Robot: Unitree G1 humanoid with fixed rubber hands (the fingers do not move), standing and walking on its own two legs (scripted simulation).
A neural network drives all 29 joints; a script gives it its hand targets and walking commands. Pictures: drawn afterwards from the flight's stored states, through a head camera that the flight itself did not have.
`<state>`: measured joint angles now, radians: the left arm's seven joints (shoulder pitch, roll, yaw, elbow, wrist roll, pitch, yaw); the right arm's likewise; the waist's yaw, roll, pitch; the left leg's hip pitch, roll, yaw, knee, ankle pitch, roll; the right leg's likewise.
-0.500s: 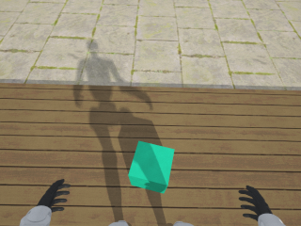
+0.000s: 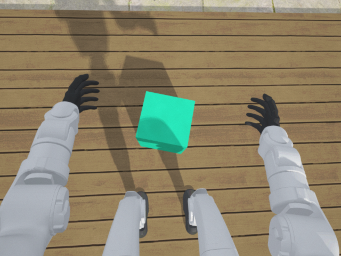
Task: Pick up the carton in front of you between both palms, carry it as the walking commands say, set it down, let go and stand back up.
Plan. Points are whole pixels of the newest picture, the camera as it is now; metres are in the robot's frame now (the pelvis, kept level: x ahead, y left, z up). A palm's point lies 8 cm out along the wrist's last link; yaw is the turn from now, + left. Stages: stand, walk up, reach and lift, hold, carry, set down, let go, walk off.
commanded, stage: reach and lift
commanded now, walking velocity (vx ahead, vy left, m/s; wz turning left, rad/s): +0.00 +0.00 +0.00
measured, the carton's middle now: (165, 125) +0.52 -0.02 -0.55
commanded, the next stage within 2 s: none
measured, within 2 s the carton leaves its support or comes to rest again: neither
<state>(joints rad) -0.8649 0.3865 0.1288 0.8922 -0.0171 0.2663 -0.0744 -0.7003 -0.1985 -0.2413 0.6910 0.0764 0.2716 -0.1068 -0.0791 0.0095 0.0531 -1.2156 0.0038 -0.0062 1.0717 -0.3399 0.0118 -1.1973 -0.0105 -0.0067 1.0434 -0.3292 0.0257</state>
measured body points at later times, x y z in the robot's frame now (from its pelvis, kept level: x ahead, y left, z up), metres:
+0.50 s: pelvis +0.01 +0.01 -0.04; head +0.34 +0.02 +0.26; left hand +0.59 +0.17 -0.17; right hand +0.50 -0.21 -0.17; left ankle +0.08 +0.11 -0.64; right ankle +0.08 -0.13 -0.64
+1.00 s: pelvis -0.04 +0.00 -0.25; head +0.33 +0.01 +0.00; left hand +0.56 +0.17 -0.41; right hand +0.49 -0.21 -0.41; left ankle +0.08 +0.11 -0.64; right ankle +0.08 -0.14 -0.64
